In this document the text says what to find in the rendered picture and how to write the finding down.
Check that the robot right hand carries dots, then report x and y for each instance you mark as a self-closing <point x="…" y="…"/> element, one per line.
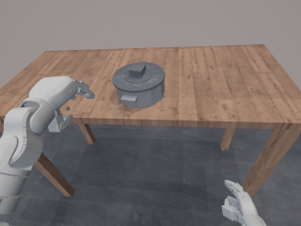
<point x="233" y="208"/>

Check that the right robot forearm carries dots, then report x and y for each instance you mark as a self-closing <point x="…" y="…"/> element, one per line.
<point x="252" y="220"/>

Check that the robot left hand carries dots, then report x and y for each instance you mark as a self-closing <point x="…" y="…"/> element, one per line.
<point x="56" y="91"/>

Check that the knob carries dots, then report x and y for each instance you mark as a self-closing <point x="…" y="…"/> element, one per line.
<point x="137" y="69"/>

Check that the pot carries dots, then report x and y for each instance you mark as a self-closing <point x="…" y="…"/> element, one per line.
<point x="142" y="99"/>

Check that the left robot forearm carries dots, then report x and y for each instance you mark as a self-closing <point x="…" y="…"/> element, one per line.
<point x="21" y="147"/>

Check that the lid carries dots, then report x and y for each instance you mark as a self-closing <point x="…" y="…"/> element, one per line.
<point x="153" y="76"/>

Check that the table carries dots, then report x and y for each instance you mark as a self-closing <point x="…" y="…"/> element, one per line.
<point x="216" y="86"/>

